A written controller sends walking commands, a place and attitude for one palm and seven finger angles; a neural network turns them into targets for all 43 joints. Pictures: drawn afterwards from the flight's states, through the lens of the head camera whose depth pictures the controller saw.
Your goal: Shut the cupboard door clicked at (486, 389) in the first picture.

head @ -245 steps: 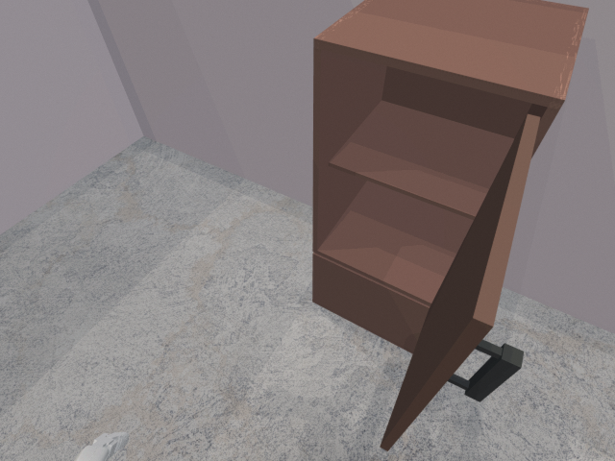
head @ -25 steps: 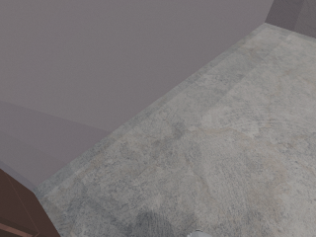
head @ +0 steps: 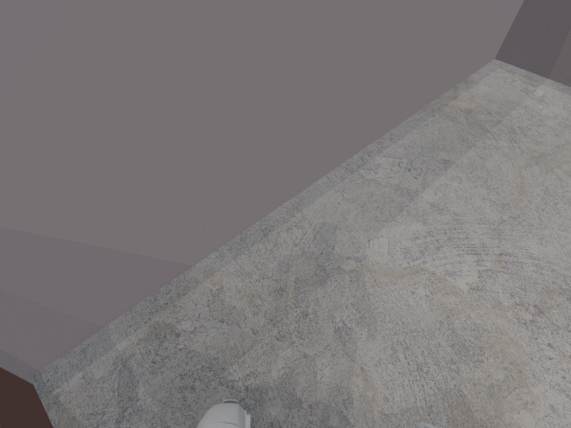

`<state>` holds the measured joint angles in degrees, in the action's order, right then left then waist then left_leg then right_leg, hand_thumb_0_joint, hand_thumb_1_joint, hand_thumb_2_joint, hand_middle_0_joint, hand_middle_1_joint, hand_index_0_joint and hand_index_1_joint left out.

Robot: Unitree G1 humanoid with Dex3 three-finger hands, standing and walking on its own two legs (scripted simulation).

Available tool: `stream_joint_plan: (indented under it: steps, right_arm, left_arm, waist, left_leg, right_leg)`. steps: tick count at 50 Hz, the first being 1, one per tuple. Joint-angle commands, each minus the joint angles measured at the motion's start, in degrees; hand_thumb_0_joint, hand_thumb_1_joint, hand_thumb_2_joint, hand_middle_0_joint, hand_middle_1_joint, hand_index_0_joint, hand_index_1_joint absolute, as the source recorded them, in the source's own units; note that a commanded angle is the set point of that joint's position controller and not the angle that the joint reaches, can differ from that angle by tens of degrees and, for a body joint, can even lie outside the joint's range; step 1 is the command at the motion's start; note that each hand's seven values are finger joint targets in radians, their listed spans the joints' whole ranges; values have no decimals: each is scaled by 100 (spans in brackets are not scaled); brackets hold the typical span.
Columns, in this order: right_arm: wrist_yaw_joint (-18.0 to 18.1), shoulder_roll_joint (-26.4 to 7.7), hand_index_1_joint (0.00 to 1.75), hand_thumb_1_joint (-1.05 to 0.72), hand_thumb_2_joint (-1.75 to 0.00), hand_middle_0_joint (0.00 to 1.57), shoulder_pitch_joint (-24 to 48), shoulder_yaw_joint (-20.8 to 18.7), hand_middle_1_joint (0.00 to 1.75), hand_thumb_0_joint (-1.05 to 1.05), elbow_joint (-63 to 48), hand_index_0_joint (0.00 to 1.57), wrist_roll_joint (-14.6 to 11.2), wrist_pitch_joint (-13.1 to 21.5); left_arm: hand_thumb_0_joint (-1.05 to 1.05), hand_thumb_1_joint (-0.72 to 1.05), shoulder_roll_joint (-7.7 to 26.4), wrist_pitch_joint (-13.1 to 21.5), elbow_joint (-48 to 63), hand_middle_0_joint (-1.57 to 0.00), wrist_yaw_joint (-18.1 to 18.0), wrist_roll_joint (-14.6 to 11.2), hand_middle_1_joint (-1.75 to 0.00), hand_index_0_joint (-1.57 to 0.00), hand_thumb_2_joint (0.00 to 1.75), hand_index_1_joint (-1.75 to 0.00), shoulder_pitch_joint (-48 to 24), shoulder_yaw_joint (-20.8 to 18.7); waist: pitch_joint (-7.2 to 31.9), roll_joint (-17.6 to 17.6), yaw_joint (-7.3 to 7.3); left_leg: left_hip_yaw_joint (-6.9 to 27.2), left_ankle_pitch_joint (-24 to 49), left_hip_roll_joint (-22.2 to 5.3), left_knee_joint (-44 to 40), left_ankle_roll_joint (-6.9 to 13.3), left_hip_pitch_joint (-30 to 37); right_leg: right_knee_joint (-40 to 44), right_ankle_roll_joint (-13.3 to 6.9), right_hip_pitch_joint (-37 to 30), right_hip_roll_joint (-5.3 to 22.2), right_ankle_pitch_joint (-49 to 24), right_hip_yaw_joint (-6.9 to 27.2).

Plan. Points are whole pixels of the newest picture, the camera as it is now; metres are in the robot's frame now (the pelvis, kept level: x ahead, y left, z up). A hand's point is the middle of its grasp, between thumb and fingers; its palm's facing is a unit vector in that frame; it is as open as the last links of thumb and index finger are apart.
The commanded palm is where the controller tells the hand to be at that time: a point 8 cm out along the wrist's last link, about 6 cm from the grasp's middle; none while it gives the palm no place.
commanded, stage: walk to a spot facing it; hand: left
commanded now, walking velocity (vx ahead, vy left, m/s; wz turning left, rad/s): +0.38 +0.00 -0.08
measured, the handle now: out of the picture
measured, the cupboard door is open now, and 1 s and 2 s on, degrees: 100 100 100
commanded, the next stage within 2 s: turn to face it in 1.16 s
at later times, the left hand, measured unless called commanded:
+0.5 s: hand (180, 354) +0.25 +0.24 -0.18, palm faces -0.04 -0.96 -0.28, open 7.4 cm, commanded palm none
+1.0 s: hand (231, 260) +0.47 +0.20 -0.21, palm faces -0.11 -0.99 -0.08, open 7.4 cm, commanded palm none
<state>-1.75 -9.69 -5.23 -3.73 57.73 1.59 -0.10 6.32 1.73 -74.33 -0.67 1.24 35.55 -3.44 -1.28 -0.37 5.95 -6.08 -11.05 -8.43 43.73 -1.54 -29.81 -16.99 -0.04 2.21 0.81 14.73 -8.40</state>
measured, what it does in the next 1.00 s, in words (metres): walks ahead: left foot, then right foot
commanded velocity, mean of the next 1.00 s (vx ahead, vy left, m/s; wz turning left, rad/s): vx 0.37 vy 0.00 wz -0.19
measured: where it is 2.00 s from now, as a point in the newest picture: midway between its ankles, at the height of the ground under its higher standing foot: (314, 307)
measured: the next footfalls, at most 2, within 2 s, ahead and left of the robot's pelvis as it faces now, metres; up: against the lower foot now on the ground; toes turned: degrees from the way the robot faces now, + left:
left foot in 0.10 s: +0.15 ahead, +0.16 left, +0.00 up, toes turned +11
right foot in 0.50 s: +0.30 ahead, -0.11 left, +0.00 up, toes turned -16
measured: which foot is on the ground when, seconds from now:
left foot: up 0.00-0.08, down 0.10-0.52, up 0.54-0.88, down 0.90-1.00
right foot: down 0.00-0.10, up 0.12-0.48, down 0.50-0.90, up 0.92-1.00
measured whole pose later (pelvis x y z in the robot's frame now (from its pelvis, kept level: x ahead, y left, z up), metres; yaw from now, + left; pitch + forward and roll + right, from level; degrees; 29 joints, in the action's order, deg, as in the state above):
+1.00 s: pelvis +0.46 +0.05 -0.02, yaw -11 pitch -1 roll -1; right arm -0.2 -7.5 -10.4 -3.0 56.8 2.2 4.3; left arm 7.7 1.0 -63.7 0.9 1.3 17.1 -3.6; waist -3.4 2.4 0.1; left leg -12.8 -15.4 -6.6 37.6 2.7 -21.5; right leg -66.8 -1.0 18.5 3.6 23.3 -1.8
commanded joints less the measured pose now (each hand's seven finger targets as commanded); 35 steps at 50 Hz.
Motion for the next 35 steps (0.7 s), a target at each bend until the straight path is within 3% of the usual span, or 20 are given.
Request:
stream_joint_plan:
  steps: [1,3,4,5,6,8,9,10,14,20,22,23,24,25,26,27,29,30,32,35]
  right_arm:
    - [17,-143,30,-90,-90,20,268,17,30,0,-449,20,-52,269]
    - [106,-272,30,-90,-90,20,-591,-23,30,0,-158,20,-18,359]
    - [204,-650,30,-90,-90,20,-1447,-122,30,0,116,20,10,411]
    - [282,-1384,30,-90,-90,20,-2281,-303,30,0,336,20,32,430]
    - [332,-1323,30,-90,-90,20,-2448,-302,30,0,315,20,21,376]
    - [341,-808,30,-90,-90,20,-1502,-213,30,0,93,20,-19,380]
    - [341,-514,30,-90,-90,20,-1272,-140,30,0,69,20,-4,427]
    - [364,-297,30,-90,-90,20,-1156,-95,30,0,138,20,-6,467]
    - [384,-129,30,-90,-90,20,-1187,-105,30,0,-7,20,36,537]
    - [294,-452,30,-90,-90,20,-1242,-135,30,0,45,20,69,422]
    - [271,-669,30,-90,-90,20,-1072,-148,30,0,30,20,75,379]
    - [250,-728,30,-90,-90,20,-1011,-132,30,0,18,20,54,356]
    - [202,-670,30,-90,-90,20,-977,-103,30,0,-13,20,8,363]
    - [133,-275,30,-90,-90,20,-926,-7,30,0,-207,20,-72,399]
    - [127,-384,30,-90,-90,20,-623,18,30,0,-470,20,-75,390]
    - [130,-448,30,-90,-90,20,-258,-9,30,0,-492,20,-49,391]
    - [116,-518,30,-90,-90,20,-165,4,30,0,-416,20,-5,374]
    - [97,-444,30,-90,-90,20,-375,19,30,0,-302,20,6,329]
    - [55,-330,30,-90,-90,20,-695,43,30,0,-185,20,17,216]
    - [-37,-208,30,-90,-90,20,-573,67,30,0,-232,20,-12,180]
  left_arm:
    - [0,90,791,260,518,-20,-43,62,-30,-20,90,-30,-271,-93]
    - [0,90,651,222,513,-20,-20,34,-30,-20,90,-30,-314,-108]
    - [0,90,401,228,552,-20,17,12,-30,-20,90,-30,-223,-66]
    - [0,90,78,211,740,-20,64,-27,-30,-20,90,-30,-198,-33]
    - [0,90,16,221,1147,-20,7,39,-30,-20,90,-30,-381,-149]
    - [0,90,40,216,1100,-20,54,15,-30,-20,90,-30,-855,-133]
    - [0,90,-62,201,1021,-20,94,55,-30,-20,90,-30,-863,-145]
    - [0,90,-176,159,914,-20,110,82,-30,-20,90,-30,-751,-174]
    - [0,90,-404,20,1157,-20,143,107,-30,-20,90,-30,-887,-203]
    - [0,90,18,11,1472,-20,225,69,-30,-20,90,-30,-1877,-159]
    - [0,90,245,29,1439,-20,253,81,-30,-20,90,-30,-1566,-182]
    - [0,90,428,62,1288,-20,248,99,-30,-20,90,-30,-1052,-210]
    - [0,90,795,124,1077,-20,219,111,-30,-20,90,-30,-311,-273]
    - [0,90,1444,190,923,-20,127,129,-30,-20,90,-30,352,-398]
    - [0,90,1760,185,952,-20,75,9,-30,-20,90,-30,470,-377]
    - [0,90,1728,201,1064,-20,40,13,-30,-20,90,-30,86,-373]
    - [0,90,1322,224,1395,-20,-7,27,-30,-20,90,-30,-843,-208]
    - [0,90,1180,240,1505,-20,-30,39,-30,-20,90,-30,-1164,-177]
    - [0,90,1162,276,1535,-20,-22,74,-30,-20,90,-30,-1406,-118]
    - [0,90,1204,313,1423,-20,13,49,-30,-20,90,-30,-1446,-88]
  waist:
    - [-669,699,-369]
    - [-274,396,-707]
    - [218,-432,-1033]
    - [649,-1932,-1225]
    - [714,-1693,-1336]
    - [-27,-200,-993]
    - [-226,-6,-811]
    - [-250,-50,-639]
    - [-220,-654,-537]
    - [-730,-842,-575]
    - [-558,-735,-329]
    - [-256,-447,-70]
    - [138,301,289]
    - [501,2093,512]
    - [593,2125,436]
    - [433,1828,409]
    - [10,709,-40]
    - [28,484,-245]
    - [-124,759,-519]
    - [-327,855,-572]
  left_leg:
    - [-112,-333,124,-749,123,687]
    - [-326,-304,376,-1474,160,2171]
    - [237,-767,-109,-1839,302,3456]
    - [2396,-1593,-1626,-2591,673,4220]
    - [3051,-2209,-2081,-3222,899,4055]
    - [2332,-2135,-1896,-3344,973,2874]
    - [1792,-1610,-1645,-3354,865,2359]
    - [1301,-1166,-1486,-3351,774,2035]
    - [261,-224,-1177,-3357,922,1821]
    - [-170,36,-1115,-3096,851,1798]
    - [-306,281,-1050,-2546,748,1822]
    - [-546,750,-810,-1695,613,1674]
    - [-877,969,-449,-352,418,1232]
    - [-1040,-681,210,1526,208,-122]
    - [-285,-2129,505,2765,193,-1025]
    - [286,-1783,251,3354,220,-1440]
    - [535,-896,-151,3209,155,-1361]
    - [467,-753,-259,2808,104,-1003]
    - [203,-621,-223,1982,-23,-517]
    - [-94,-164,-103,701,-96,-189]
  right_leg:
    - [602,-718,764,1632,210,1179]
    - [-540,-494,1218,1199,-305,768]
    - [-1962,-297,1848,836,-548,437]
    - [-3825,10,3113,204,1254,-32]
    - [-4954,-56,3653,160,1668,488]
    - [-5681,-111,3903,658,748,720]
    - [-5507,-86,3648,763,489,726]
    - [-5287,-38,3377,823,349,703]
    - [-4173,62,3120,796,24,498]
    - [-2275,54,2395,501,-245,69]
    - [-1913,-34,1735,312,-227,-103]
    - [-1588,-104,910,77,-268,-284]
    - [-1170,-243,-102,272,28,113]
    - [-340,-698,-1045,1667,509,2326]
    - [375,-1213,-1265,2407,571,3956]
    - [417,-1225,-985,2422,587,3889]
    - [315,-1087,-94,2126,423,2801]
    - [367,-984,277,1979,200,2195]
    - [473,-834,865,1661,-273,1339]
    - [620,-757,991,1383,-558,828]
